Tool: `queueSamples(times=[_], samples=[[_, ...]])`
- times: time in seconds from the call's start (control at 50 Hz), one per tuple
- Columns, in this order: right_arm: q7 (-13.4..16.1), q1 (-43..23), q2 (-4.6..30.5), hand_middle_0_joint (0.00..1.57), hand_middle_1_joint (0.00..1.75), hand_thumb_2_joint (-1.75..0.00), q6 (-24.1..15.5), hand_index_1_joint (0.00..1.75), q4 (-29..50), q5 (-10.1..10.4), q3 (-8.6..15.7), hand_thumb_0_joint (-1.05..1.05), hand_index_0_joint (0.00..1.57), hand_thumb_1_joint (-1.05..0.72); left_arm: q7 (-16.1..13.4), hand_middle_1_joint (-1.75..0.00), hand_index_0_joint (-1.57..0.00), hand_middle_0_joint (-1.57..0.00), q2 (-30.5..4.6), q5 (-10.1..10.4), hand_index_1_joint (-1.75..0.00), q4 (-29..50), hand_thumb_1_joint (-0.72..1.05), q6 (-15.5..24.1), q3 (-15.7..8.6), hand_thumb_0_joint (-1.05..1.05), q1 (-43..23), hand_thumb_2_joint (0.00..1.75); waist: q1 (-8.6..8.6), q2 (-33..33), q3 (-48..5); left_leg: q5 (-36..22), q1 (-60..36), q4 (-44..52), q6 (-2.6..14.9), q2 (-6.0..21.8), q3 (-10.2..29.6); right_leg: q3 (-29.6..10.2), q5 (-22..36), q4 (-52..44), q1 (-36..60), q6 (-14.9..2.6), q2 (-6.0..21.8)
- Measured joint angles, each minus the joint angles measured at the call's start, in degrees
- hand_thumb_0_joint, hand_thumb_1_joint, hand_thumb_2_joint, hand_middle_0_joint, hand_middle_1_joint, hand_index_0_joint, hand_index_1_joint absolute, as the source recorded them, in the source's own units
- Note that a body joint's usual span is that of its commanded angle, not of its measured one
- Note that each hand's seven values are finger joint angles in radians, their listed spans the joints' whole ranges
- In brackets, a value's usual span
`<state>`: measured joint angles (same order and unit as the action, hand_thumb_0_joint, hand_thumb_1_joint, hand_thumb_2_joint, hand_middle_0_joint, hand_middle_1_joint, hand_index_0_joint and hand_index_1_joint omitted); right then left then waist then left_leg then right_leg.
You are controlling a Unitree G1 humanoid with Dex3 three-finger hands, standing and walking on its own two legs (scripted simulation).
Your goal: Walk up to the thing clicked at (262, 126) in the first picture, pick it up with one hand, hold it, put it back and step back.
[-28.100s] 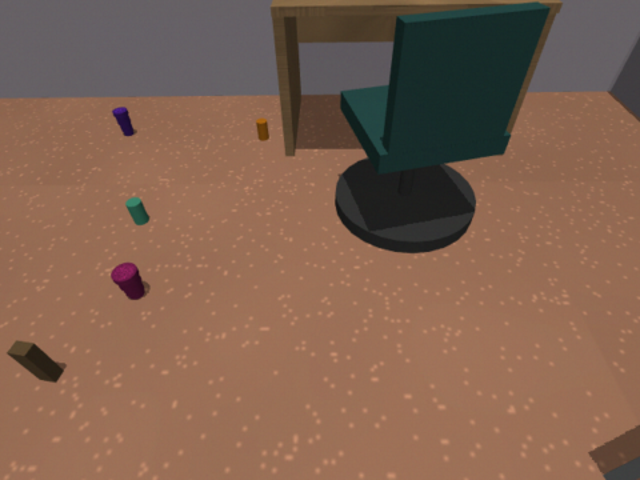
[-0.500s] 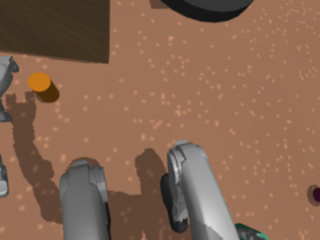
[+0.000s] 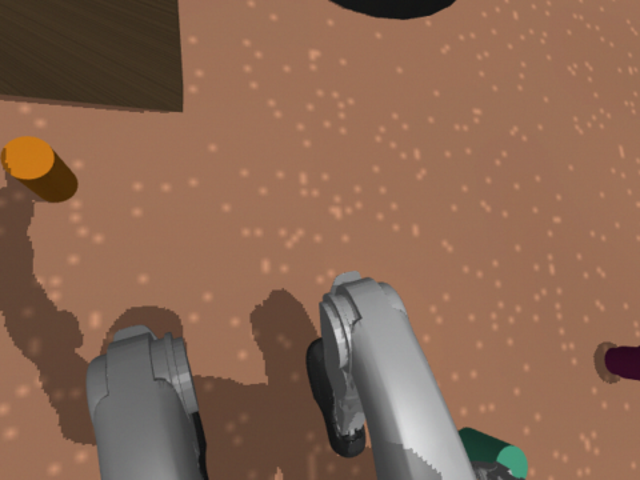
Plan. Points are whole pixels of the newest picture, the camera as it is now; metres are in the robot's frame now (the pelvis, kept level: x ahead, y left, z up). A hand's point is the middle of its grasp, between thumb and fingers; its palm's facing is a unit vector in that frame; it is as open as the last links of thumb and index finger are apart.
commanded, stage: rise first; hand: left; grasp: from above
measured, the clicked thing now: (43, 172) +0.56 +0.28 -0.30
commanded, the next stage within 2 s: none
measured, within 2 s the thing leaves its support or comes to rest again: neither
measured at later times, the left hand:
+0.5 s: hand out of the picture +0.51 +0.32 -0.17, palm faces -0.45 -0.07 -0.89, open 13.9 cm
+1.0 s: hand out of the picture +0.52 +0.32 -0.18, palm faces -0.44 -0.06 -0.90, open 13.3 cm
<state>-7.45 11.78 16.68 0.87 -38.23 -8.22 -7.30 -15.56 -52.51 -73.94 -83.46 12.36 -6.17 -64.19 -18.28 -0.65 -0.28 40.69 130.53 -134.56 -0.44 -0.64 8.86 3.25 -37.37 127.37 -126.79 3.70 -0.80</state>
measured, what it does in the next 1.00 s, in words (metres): stands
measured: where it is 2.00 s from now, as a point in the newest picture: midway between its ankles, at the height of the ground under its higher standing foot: (268, 447)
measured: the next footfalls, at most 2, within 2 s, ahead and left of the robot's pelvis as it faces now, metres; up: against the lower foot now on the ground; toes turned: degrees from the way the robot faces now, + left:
none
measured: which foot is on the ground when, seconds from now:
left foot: down 0.00-1.00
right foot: down 0.00-1.00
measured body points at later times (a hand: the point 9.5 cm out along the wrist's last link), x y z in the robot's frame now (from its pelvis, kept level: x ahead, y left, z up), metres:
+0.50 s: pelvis -0.01 +0.01 -0.01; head +0.26 +0.09 +0.34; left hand +0.53 +0.32 -0.12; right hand +0.01 -0.26 -0.09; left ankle +0.07 +0.12 -0.32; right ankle +0.11 -0.14 -0.32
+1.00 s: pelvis -0.01 +0.00 -0.02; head +0.26 +0.09 +0.33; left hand +0.54 +0.32 -0.13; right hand +0.00 -0.26 -0.09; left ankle +0.07 +0.12 -0.32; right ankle +0.11 -0.14 -0.32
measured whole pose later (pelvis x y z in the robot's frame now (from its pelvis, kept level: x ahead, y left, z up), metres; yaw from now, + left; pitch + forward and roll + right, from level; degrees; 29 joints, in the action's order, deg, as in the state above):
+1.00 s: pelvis -0.01 +0.00 -0.02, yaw -2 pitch +34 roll -12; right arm -7.4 12.2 17.2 1.8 -34.7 -7.3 -10.9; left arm -14.1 -56.3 -74.3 -84.1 10.7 -5.0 -66.8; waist -20.9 -1.4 2.1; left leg 38.8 134.4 -138.3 0.4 -1.0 9.7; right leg 4.0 -35.5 129.8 -129.5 3.2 -1.2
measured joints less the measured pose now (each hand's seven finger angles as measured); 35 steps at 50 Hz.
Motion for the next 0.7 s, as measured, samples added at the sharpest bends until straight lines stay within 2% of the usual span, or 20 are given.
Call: queueSamples(times=[0.32, 0.7], samples=[[0.1, -0.2, -0.2, 0.21, 0.30, -0.90, 0.5, 0.30, 1.5, 0.8, -1.4, 0.00, 0.20, -0.92, 0.9, -1.00, -0.12, -0.12, -1.6, 0.0, -0.99, -0.7, -0.52, -0.5, 1.3, 0.00, -1.9, 0.99, -1.13, -0.4, 0.8, -0.7, 1.4, -1.4, 0.65, 0.0, 0.2, 0.2, 0.8, 0.7, -0.8, -0.02, -0.3], [0.0, 0.1, 0.1, 0.21, 0.30, -0.90, 1.2, 0.30, 2.6, 1.0, -2.8, 0.00, 0.20, -0.92, 1.8, -0.93, -0.19, -0.18, -2.8, -0.2, -0.93, -0.9, -0.44, -1.0, 1.9, 0.00, -2.8, 0.92, -2.39, -0.7, 1.6, -1.5, 3.0, -2.8, 1.03, -0.2, 0.5, 0.4, 1.5, 1.6, -1.9, -0.23, -0.3]])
